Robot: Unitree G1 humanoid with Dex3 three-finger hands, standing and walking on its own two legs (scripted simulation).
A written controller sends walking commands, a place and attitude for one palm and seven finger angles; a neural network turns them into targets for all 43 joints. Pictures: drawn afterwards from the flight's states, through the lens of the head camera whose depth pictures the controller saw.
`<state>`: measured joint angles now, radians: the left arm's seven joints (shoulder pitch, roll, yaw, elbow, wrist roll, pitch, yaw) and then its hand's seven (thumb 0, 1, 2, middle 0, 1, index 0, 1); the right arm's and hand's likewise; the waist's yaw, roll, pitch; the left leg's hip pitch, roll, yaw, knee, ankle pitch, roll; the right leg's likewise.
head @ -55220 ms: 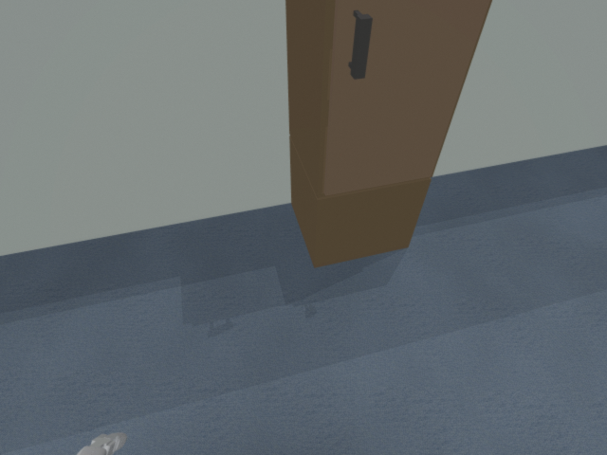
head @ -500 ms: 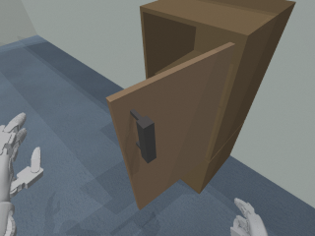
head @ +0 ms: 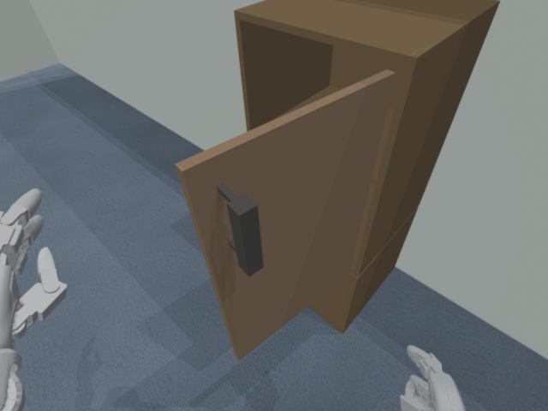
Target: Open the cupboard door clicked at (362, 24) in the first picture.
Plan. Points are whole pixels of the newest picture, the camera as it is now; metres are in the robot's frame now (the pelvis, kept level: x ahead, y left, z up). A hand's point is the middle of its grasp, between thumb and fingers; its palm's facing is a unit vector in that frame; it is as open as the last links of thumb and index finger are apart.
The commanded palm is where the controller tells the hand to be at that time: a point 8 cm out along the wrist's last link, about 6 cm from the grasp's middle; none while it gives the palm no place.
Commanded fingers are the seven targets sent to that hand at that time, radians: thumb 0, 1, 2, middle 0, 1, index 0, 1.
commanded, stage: step back with the hand held close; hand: left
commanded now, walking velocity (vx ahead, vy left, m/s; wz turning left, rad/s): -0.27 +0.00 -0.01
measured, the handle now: (238, 229) +0.32 +0.09 +0.13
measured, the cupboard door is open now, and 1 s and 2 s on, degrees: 81 81 81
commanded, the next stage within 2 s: stop stepping back and stand still in 1.02 s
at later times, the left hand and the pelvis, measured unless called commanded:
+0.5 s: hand (13, 341) +0.14 +0.28 +0.15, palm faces +0.39 -0.75 -0.54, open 7.4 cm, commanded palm +0.08 +0.32 +0.17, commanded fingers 0.00 0.90 0.90 -0.20 -0.30 -0.20 -0.30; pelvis -0.07 +0.03 -0.02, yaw -2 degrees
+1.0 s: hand out of the picture +0.05 +0.30 +0.17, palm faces +0.42 -0.78 -0.45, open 7.4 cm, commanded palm -0.01 +0.33 +0.17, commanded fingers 0.00 0.90 0.90 -0.20 -0.30 -0.20 -0.30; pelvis -0.16 +0.04 +0.00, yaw -2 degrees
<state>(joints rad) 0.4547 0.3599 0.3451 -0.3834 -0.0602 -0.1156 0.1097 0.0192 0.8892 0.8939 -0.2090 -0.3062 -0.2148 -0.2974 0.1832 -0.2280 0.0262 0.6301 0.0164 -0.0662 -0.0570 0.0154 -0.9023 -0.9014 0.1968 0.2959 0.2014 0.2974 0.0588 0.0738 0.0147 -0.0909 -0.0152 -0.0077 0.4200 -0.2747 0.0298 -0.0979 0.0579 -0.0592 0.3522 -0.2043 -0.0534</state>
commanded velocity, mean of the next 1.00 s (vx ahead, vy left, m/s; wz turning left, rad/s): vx -0.31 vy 0.00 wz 0.00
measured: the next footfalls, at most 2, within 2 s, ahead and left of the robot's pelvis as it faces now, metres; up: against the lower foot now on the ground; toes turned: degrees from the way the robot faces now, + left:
right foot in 1.14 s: -0.29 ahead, -0.09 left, +0.00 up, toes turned -5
left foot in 1.44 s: -0.26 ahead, +0.14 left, +0.00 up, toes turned +1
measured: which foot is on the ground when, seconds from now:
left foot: down 0.00-1.00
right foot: down 0.00-0.74, up 0.76-1.00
